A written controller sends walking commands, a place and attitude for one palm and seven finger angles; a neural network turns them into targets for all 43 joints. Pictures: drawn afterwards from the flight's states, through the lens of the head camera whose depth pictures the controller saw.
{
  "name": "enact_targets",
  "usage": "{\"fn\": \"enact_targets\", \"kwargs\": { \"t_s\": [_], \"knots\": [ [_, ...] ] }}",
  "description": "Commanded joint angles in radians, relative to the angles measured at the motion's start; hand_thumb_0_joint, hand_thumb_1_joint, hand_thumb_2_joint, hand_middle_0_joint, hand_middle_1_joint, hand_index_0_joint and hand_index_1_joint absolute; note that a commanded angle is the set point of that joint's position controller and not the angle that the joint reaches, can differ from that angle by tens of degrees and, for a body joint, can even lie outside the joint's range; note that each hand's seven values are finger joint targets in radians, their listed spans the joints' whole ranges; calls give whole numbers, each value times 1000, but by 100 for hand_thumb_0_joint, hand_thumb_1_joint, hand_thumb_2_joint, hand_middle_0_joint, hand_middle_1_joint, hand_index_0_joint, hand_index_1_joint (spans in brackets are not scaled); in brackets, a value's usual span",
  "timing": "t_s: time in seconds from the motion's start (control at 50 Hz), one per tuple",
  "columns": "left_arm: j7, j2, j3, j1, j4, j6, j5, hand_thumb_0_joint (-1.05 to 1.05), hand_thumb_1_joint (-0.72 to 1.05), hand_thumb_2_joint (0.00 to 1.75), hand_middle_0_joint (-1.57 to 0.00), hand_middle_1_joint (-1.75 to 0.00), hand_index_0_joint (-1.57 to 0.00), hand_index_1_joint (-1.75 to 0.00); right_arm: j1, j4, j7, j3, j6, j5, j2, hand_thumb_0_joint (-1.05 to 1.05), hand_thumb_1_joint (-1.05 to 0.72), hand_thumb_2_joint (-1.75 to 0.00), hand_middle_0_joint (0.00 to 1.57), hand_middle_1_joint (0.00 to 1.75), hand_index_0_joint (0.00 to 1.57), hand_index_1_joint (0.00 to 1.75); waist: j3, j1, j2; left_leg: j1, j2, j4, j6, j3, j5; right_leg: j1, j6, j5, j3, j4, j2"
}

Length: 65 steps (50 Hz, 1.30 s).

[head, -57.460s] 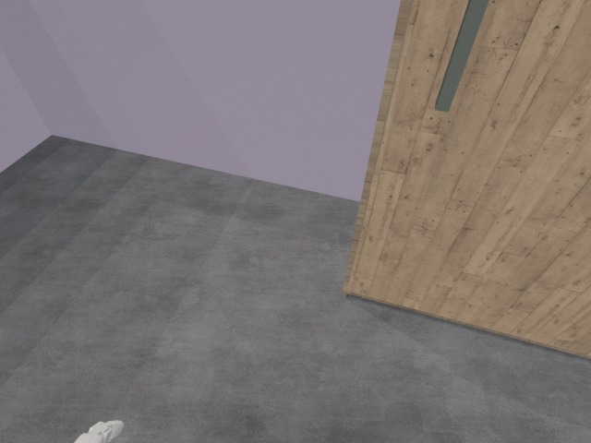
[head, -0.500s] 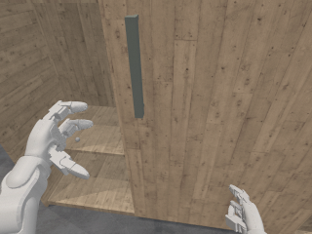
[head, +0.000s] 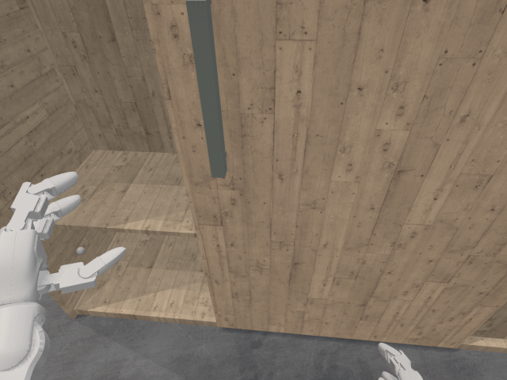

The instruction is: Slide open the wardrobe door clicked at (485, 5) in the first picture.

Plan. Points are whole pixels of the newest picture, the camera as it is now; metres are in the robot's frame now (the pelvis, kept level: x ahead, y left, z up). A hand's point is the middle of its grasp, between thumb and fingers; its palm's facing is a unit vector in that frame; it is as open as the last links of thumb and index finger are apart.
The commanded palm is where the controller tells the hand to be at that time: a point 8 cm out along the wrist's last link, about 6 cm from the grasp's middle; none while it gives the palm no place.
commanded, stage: draw the hand back to the body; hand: left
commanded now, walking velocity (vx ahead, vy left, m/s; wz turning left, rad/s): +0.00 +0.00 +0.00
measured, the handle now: (213, 97) +0.48 +0.13 +0.25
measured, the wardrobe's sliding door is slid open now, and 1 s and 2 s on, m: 0.61 0.61 0.61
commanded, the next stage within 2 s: step back with the hand held close in 0.64 s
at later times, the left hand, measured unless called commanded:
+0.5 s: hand (59, 253) +0.21 +0.28 +0.16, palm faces +0.48 -0.81 -0.33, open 7.5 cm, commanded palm +0.16 +0.31 +0.17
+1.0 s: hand (67, 251) +0.21 +0.27 +0.16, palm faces +0.41 -0.80 -0.44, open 7.4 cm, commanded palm +0.15 +0.31 +0.17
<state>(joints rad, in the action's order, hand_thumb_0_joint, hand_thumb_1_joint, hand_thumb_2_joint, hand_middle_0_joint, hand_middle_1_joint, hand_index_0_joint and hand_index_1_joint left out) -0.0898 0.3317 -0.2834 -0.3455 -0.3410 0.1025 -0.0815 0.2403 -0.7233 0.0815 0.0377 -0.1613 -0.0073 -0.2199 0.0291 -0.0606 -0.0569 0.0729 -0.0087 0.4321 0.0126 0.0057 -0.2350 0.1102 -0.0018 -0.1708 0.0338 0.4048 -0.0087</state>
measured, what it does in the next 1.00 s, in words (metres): stands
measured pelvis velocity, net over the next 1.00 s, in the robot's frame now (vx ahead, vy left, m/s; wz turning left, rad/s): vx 0.00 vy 0.01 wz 0.00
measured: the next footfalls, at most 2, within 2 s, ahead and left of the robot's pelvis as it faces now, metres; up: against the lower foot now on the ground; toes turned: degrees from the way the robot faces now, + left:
right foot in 1.72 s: -0.03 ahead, -0.11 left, +0.00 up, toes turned +9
left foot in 1.98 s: -0.14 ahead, +0.16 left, +0.00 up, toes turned +4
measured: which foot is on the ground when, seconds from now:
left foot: down 0.00-1.00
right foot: down 0.00-1.00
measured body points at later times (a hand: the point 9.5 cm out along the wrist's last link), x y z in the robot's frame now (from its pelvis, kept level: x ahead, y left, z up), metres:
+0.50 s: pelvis +0.03 +0.01 +0.00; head -0.01 +0.00 +0.45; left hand +0.17 +0.32 +0.18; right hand +0.23 -0.19 -0.07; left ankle +0.01 +0.11 -0.74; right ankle +0.04 -0.12 -0.74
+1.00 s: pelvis +0.00 +0.01 +0.00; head +0.01 +0.00 +0.45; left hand +0.18 +0.31 +0.19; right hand +0.19 -0.23 -0.08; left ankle +0.01 +0.11 -0.74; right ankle +0.04 -0.12 -0.74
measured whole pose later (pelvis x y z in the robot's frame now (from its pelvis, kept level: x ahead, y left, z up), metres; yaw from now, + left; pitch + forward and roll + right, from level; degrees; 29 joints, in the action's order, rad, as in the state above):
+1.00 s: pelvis +0.00 +0.01 +0.00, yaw +0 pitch -1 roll +0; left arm -0.10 0.36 -0.38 -0.47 -0.42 0.16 -0.05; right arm 0.18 -0.59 0.07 0.00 -0.06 -0.01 -0.25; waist 0.01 -0.02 -0.04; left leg 0.21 -0.02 0.46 0.03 0.00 -0.24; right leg 0.24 0.02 -0.16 0.02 0.42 -0.02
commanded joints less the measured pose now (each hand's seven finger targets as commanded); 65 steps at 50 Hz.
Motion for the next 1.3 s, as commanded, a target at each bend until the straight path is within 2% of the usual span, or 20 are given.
{"fn": "enact_targets", "kwargs": {
  "t_s": [0.0,0.06,0.24,0.32,0.5,0.54,0.58,0.66,0.72,0.74,0.76,0.78,0.8,0.88,0.96,1.02,1.06,1.14,1.22,1.28],
  "knots": [
    [-16,179,-123,108,-209,83,5,0,47,69,-22,-55,-22,-55,-211,202,9,-49,-71,-2,-113,0,-90,-90,20,30,20,30,-43,-25,8,86,13,-121,15,8,17,-36,-15,-71,-12,-95,-8],
    [-12,178,-134,60,-211,82,3,0,57,74,-21,-49,-21,-49,-202,205,7,-54,-67,-2,-115,0,-90,-90,20,30,20,30,-50,-27,21,81,17,-121,13,8,66,-51,-15,-19,-9,-83,-4],
    [-12,186,-166,10,-244,61,7,0,90,90,-20,-30,-20,-30,-184,216,5,-59,-50,-3,-116,0,-90,-90,20,30,20,30,-51,-23,-25,68,19,-114,0,7,164,-64,-19,79,1,-65,2],
    [-16,179,-142,59,-278,52,15,0,90,90,-20,-30,-20,-30,-181,215,3,-58,-50,-6,-121,0,-90,-90,20,30,20,30,-65,-15,-49,49,17,-107,-3,10,197,-62,-19,102,2,-64,4],
    [-16,183,-157,38,-251,28,10,0,90,90,-20,-30,-20,-30,-182,220,0,-52,-29,-11,-113,0,-90,-90,20,30,20,30,-84,-25,-4,51,18,-101,-8,13,253,-85,-19,145,11,-48,2],
    [-11,170,-147,34,-244,22,8,0,90,90,-20,-30,-20,-30,-188,223,-2,-51,-22,-8,-112,0,-90,-90,20,30,20,30,-75,-21,12,54,22,-103,-8,13,244,-82,-18,136,10,-52,2],
    [-11,178,-152,49,-260,23,9,0,90,90,-20,-30,-20,-30,-193,227,-2,-50,-20,-7,-110,0,-90,-90,20,30,20,30,-74,-23,-30,55,20,-105,-9,12,234,-80,-19,126,8,-52,1],
    [-13,183,-155,43,-263,27,10,0,90,90,-20,-30,-20,-30,-195,226,-2,-48,-23,-8,-109,0,-90,-90,20,30,20,30,-71,-25,-37,61,20,-112,-9,17,191,-79,-21,93,8,-59,2],
    [-15,191,-165,17,-257,28,11,0,90,90,-20,-30,-20,-30,-198,227,-1,-51,-27,-9,-112,0,-90,-90,20,30,20,30,-83,-30,-4,56,18,-105,-4,12,208,-88,-19,111,8,-63,5],
    [-20,218,-189,63,-261,30,10,0,90,90,-20,-30,-20,-30,-194,223,0,-52,-26,-7,-114,0,-90,-90,20,30,20,30,-88,-25,-14,59,18,-109,-5,14,194,-89,-20,102,6,-62,3],
    [-34,359,-329,211,-347,88,20,0,90,90,-20,-30,-20,-30,-193,277,-1,-48,-4,4,-132,0,-90,-90,20,30,20,30,-22,15,11,158,35,-79,21,28,98,3,-10,120,-78,-101,-40],
    [-27,259,-260,78,-231,95,15,0,90,90,-20,-30,-20,-30,-182,248,2,-49,9,-1,-114,0,-90,-90,20,30,20,30,-23,25,76,144,28,-54,25,41,88,47,-15,101,-87,-116,-64],
    [-22,217,-217,16,-213,92,25,0,90,90,-20,-30,-20,-30,-186,254,-1,-55,19,-3,-119,0,-90,-90,20,30,20,30,-16,26,87,129,26,-39,25,38,115,76,-17,110,-95,-123,-70],
    [-22,190,-186,-55,-243,118,34,0,90,90,-20,-30,-20,-30,-174,278,0,-69,39,-6,-135,0,-90,-90,20,30,20,30,-123,30,-17,125,46,-32,20,35,231,58,-12,176,-72,-50,-74],
    [-33,226,-230,-141,-300,128,33,0,90,90,-20,-30,-20,-30,-162,308,4,-83,58,1,-135,0,-90,-90,20,30,20,30,-231,29,31,138,64,-16,19,40,316,8,-2,261,-57,26,-70],
    [-43,276,-287,-169,-332,133,30,0,90,90,-20,-30,-20,-30,-162,322,8,-91,72,6,-134,0,-90,-90,20,30,20,30,-237,30,64,183,63,-8,22,48,273,11,-3,258,-74,43,-75],
    [-47,260,-276,-169,-338,138,29,0,90,90,-20,-30,-20,-30,-158,333,11,-92,77,8,-130,0,-90,-90,20,30,20,30,-214,35,62,222,65,-8,24,52,232,23,-3,237,-85,50,-79],
    [-54,255,-272,-148,-341,151,37,0,90,90,-20,-30,-20,-30,-151,333,18,-93,69,8,-136,0,-90,-90,20,30,20,30,-166,38,-10,315,85,-41,41,79,116,29,3,149,-89,76,-60],
    [-58,240,-257,-100,-315,167,56,0,90,90,-20,-30,-20,-30,-141,331,18,-96,52,10,-149,0,-90,-90,20,30,20,30,-87,45,-14,477,92,-82,69,102,-233,35,4,-50,-115,70,-56],
    [-63,221,-239,-70,-295,182,72,0,90,90,-20,-30,-20,-30,-120,329,15,-97,38,10,-153,0,-90,-90,20,30,20,30,-53,51,14,549,98,-73,83,122,-378,66,2,-189,-128,65,-57]
  ]
}}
